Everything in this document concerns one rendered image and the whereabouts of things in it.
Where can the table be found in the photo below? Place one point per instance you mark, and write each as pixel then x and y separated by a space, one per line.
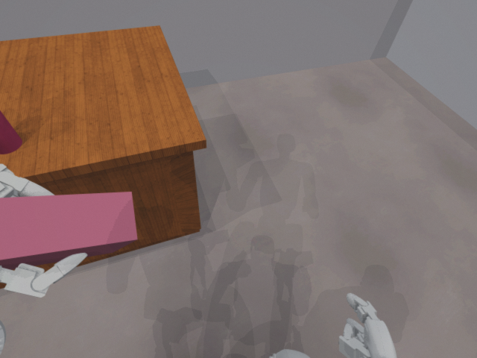
pixel 105 111

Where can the robot left hand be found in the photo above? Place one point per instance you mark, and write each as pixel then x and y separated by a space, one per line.
pixel 27 279

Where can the robot right hand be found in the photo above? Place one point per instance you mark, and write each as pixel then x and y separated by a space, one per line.
pixel 372 341

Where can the sponge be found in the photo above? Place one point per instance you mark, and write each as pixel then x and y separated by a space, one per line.
pixel 38 230

